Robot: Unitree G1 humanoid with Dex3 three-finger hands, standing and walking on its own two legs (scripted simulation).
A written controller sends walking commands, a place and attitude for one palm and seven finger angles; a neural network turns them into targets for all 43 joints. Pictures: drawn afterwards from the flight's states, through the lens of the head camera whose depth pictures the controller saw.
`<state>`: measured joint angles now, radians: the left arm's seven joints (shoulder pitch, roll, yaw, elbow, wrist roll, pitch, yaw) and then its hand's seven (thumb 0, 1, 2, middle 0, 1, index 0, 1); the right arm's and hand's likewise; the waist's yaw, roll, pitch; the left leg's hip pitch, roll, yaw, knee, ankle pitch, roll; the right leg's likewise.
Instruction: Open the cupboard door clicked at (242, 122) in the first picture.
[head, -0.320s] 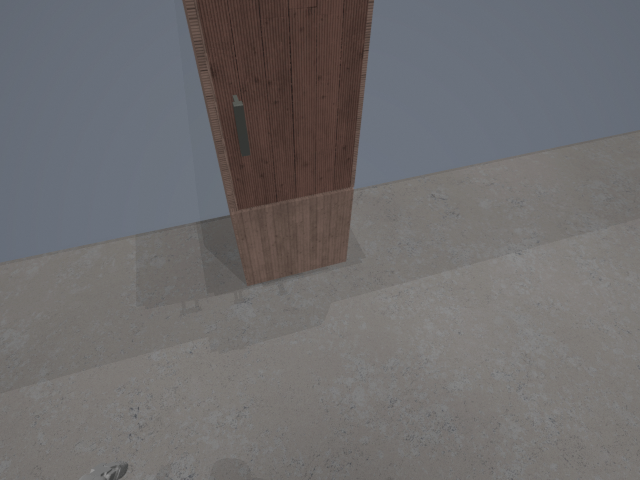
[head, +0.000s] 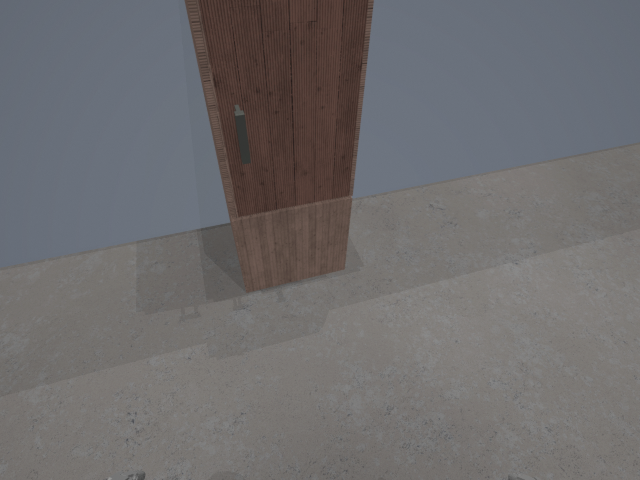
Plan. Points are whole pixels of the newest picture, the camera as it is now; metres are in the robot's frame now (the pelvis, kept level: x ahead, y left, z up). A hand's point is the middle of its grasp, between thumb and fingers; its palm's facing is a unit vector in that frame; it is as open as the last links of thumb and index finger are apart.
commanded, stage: stand and wait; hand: left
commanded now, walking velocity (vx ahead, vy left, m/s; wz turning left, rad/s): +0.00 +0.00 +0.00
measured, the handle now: (241, 134) +0.88 +0.26 -0.05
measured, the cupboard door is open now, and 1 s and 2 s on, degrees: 0 0 0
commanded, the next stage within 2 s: look at it before walking up in 0.50 s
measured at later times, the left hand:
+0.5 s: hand out of the picture +0.05 +0.24 -0.15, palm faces -0.03 -0.94 -0.34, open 7.4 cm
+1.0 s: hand out of the picture +0.06 +0.24 -0.15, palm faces -0.04 -0.94 -0.33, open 7.4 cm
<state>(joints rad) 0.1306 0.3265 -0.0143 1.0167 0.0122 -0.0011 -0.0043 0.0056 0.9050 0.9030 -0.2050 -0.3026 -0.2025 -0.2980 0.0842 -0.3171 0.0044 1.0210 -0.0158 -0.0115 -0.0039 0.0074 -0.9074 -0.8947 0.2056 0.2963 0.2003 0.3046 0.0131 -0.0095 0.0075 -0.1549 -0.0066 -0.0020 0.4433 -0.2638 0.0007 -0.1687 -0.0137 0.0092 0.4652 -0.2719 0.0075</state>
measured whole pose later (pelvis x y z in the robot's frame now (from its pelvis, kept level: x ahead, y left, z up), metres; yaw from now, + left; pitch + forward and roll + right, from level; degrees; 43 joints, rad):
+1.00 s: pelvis -0.02 -0.01 +0.01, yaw -1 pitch -2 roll +0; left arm 0.14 0.34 -0.01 1.08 0.01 -0.01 -0.01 0.01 0.91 0.90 -0.20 -0.30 -0.20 -0.30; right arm 0.12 -0.33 0.00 1.11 -0.01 -0.01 0.00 0.01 -0.91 -0.89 0.20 0.30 0.20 0.30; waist 0.00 -0.01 0.02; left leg -0.14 0.01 0.00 0.37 -0.20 -0.01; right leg -0.15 0.01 0.02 0.39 -0.20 0.00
